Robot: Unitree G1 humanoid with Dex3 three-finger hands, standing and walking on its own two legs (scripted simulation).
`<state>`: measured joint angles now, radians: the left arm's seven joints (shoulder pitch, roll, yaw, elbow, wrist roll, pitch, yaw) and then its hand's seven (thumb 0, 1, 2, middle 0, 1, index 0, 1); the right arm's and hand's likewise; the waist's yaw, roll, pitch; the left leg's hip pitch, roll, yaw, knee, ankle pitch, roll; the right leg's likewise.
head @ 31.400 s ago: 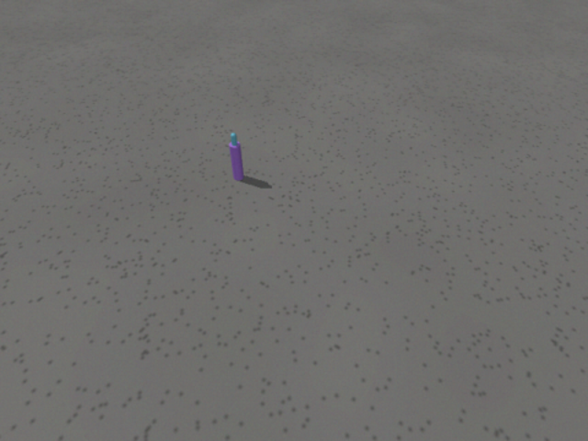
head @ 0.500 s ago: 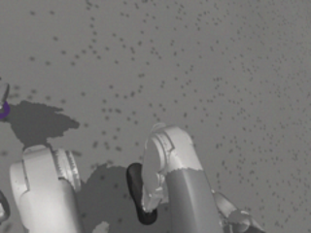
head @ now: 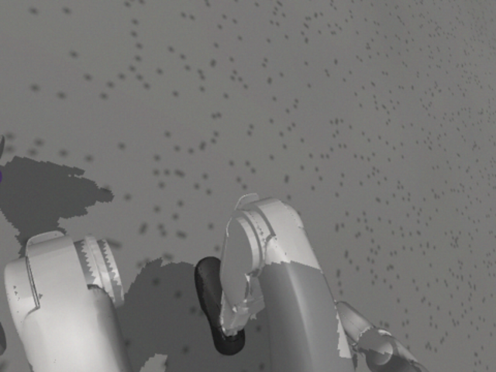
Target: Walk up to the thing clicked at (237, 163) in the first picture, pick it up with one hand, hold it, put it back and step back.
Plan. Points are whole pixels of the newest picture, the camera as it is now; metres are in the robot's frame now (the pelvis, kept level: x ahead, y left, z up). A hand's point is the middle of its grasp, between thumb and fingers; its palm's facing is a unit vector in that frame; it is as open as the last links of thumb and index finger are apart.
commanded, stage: open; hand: left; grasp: from the side
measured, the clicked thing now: out of the picture +0.45 +0.28 -0.15
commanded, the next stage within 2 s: withdraw in 0.34 s
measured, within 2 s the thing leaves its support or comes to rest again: neither
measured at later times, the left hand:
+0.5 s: hand out of the picture +0.45 +0.27 -0.14, palm faces +0.30 -0.95 +0.02, open 12.4 cm
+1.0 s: hand out of the picture +0.42 +0.37 -0.03, palm faces +0.31 -0.93 -0.22, open 15.4 cm
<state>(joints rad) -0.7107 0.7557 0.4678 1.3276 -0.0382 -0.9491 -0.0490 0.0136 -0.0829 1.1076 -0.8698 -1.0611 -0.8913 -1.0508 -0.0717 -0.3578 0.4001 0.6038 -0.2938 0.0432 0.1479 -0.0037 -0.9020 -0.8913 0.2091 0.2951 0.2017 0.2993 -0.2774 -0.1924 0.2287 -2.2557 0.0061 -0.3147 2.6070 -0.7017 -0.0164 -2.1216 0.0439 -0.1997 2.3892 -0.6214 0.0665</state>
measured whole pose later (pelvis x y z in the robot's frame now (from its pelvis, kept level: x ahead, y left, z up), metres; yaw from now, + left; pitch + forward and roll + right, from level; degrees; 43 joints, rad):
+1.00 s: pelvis +0.00 +0.00 +0.03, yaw +3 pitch +26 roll -12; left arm -0.66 0.77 0.51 1.07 0.01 -0.56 -0.20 0.00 -0.30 0.18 -0.22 -0.19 -0.23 -0.17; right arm 0.04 -0.31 0.20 0.59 -0.11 0.12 0.09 0.00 -0.87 -0.89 0.21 0.30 0.20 0.30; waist -0.17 -0.06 0.01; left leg -2.25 0.03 -0.21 2.46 -0.68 0.00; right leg -2.14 0.02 -0.13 2.30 -0.63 0.05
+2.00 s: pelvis +0.09 +0.00 +0.40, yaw +14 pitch +13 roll -3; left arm 0.33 0.25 0.03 0.17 -0.02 0.23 0.18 -0.01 -0.51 0.07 -0.07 -0.06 -0.06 -0.06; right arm 0.28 -0.21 0.03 0.50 0.05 -0.02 -0.16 0.01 -0.89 -0.90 0.21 0.30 0.20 0.30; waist -0.05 0.03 -0.16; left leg -0.83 0.05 -0.04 1.10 -0.51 -0.01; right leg -0.78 -0.01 -0.05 1.04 -0.48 0.02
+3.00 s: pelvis +0.09 +0.00 +0.43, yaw +14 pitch +7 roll -2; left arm 0.46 0.20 -0.01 0.03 -0.01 0.24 0.14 -0.01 -0.54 0.06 -0.06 -0.05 -0.06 -0.05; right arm 0.28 -0.21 0.03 0.51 0.01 -0.13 -0.18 0.01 -0.89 -0.90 0.21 0.30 0.20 0.30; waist -0.02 0.03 -0.11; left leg -0.62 0.04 -0.03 0.96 -0.46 -0.02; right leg -0.59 -0.01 -0.05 0.91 -0.44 0.01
